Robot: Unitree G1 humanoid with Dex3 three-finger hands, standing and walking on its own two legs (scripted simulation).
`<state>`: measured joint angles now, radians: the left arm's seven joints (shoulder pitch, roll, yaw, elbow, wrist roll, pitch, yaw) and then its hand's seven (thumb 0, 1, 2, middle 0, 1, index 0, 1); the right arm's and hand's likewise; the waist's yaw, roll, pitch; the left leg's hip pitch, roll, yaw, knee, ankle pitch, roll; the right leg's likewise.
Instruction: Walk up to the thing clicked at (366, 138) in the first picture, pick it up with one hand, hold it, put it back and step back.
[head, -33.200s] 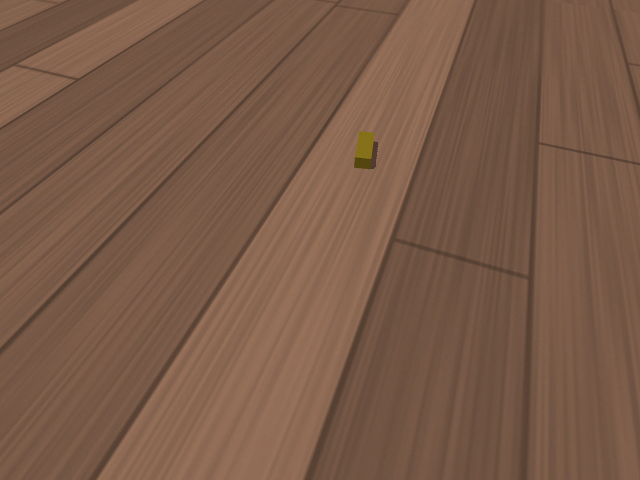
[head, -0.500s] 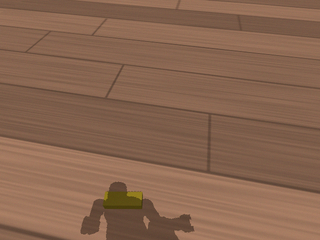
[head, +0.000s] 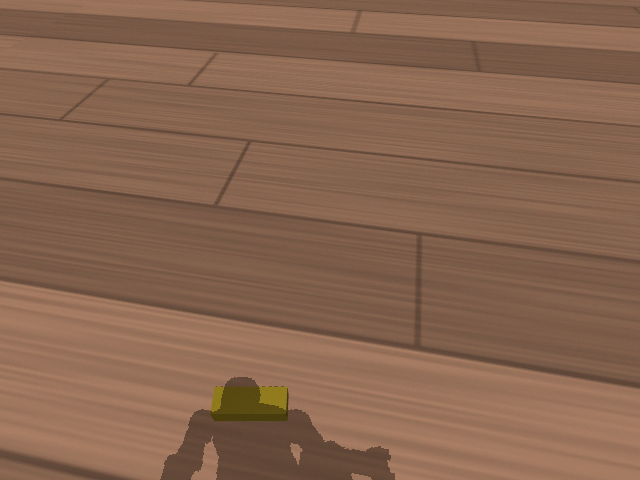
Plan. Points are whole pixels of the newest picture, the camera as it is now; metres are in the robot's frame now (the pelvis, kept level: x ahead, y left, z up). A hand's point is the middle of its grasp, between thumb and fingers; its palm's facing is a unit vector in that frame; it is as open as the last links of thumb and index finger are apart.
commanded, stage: stand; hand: left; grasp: from above
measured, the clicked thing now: (250, 403) +0.47 +0.22 -0.75
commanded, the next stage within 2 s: step back in 1.52 s
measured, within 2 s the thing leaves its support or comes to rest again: neither
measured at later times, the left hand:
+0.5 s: hand out of the picture +0.08 +0.22 -0.16, palm faces +0.00 -0.95 -0.32, open 7.4 cm
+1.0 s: hand out of the picture +0.11 +0.23 -0.15, palm faces +0.01 -0.94 -0.34, open 7.4 cm
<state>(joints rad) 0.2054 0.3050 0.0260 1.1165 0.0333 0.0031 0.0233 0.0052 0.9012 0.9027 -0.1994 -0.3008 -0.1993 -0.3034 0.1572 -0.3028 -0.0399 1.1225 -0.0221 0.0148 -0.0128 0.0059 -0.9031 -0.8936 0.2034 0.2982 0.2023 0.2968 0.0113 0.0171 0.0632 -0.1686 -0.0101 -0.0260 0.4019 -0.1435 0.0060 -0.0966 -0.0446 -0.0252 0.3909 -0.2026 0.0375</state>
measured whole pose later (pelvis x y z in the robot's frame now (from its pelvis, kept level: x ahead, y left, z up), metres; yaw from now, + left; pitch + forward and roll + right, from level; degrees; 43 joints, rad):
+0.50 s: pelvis +0.02 -0.01 +0.00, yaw +0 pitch -4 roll +0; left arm 0.15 0.29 0.02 1.13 0.02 -0.01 0.02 0.00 0.90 0.90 -0.20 -0.30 -0.20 -0.30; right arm 0.15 -0.30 -0.01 1.15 -0.02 0.00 -0.01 0.01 -0.90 -0.89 0.20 0.30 0.20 0.30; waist 0.00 0.01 0.07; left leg -0.15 0.01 -0.03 0.36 -0.15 -0.01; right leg -0.08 -0.03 -0.03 0.35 -0.21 0.02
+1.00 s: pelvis +0.03 -0.02 +0.00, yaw +0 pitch -4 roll +0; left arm 0.11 0.32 0.03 1.13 0.02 -0.01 0.01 0.00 0.90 0.90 -0.20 -0.30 -0.20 -0.30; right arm 0.10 -0.33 -0.01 1.15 -0.01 -0.01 -0.02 0.00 -0.90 -0.89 0.20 0.30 0.20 0.30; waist 0.00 0.01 0.05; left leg -0.11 0.01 -0.03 0.33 -0.15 -0.02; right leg -0.04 -0.03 -0.03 0.32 -0.21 0.02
